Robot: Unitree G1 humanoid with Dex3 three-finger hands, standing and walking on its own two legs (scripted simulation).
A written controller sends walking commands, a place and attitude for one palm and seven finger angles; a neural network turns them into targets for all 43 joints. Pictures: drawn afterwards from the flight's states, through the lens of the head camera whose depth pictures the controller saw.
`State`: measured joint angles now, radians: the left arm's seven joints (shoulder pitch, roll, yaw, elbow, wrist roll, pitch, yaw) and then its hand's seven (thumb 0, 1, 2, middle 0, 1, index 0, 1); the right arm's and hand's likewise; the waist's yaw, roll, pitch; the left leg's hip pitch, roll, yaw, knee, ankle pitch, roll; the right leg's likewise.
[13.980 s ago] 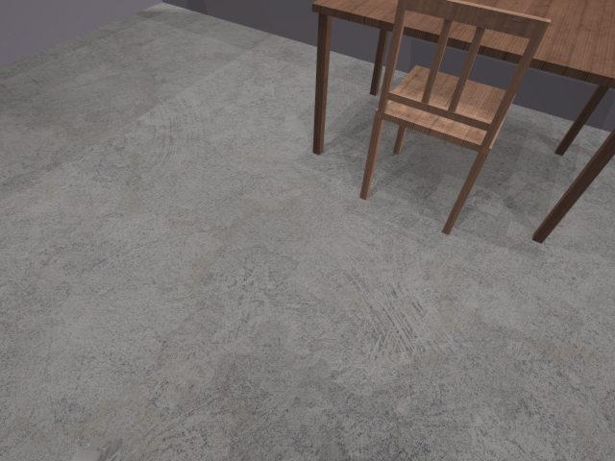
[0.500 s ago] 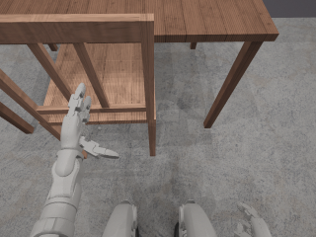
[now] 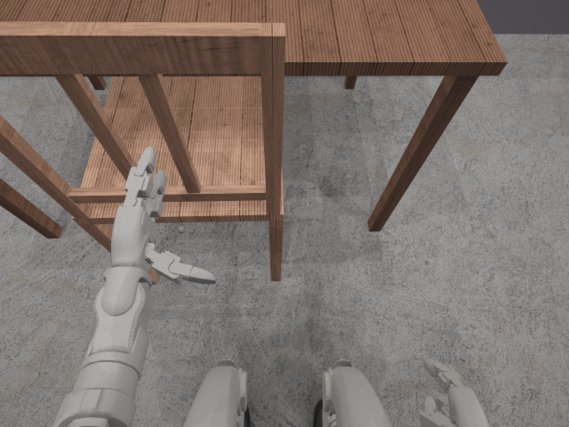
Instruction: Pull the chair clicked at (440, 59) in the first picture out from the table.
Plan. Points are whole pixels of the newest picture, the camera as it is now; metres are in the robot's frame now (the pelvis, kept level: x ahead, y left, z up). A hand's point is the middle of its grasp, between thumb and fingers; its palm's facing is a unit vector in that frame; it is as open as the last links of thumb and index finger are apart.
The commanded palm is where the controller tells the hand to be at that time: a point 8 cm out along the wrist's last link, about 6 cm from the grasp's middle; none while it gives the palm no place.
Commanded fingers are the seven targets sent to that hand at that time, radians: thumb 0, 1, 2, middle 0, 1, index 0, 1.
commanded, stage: push the fingers through the gap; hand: left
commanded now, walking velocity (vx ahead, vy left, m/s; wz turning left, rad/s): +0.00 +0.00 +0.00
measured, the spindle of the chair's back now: (112, 143) +0.51 +0.27 +0.03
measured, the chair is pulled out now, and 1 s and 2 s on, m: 0.00 0.00 0.00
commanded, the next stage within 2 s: hook a spindle and tug to test in 1.54 s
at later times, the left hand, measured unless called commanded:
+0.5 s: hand (188, 193) +0.43 +0.15 +0.02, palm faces +0.01 -1.00 -0.03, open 16.9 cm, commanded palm +0.41 +0.20 +0.02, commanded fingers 0.00 -0.50 0.30 -0.06 -0.08 -0.06 -0.08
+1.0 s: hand (195, 166) +0.48 +0.14 +0.02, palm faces +0.04 -1.00 -0.03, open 16.9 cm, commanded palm +0.46 +0.19 +0.02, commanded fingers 0.00 -0.50 0.30 -0.06 -0.08 -0.06 -0.08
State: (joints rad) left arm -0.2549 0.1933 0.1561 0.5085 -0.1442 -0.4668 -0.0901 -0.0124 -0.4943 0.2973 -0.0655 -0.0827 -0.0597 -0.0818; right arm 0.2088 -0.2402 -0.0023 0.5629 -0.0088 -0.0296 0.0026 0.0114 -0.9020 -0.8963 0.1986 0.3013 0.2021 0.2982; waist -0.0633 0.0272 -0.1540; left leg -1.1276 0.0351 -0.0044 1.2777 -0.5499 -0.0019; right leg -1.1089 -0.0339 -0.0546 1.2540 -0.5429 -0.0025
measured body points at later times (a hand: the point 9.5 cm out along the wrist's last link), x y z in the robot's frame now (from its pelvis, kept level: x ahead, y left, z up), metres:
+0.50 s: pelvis +0.00 +0.01 +0.00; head +0.14 +0.01 +0.43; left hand +0.43 +0.20 +0.02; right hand +0.09 -0.25 -0.12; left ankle +0.03 +0.12 -0.62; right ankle +0.03 -0.12 -0.62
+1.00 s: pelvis +0.00 +0.00 -0.01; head +0.15 +0.01 +0.42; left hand +0.47 +0.19 +0.02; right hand +0.06 -0.26 -0.13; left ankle +0.03 +0.12 -0.62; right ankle +0.03 -0.12 -0.62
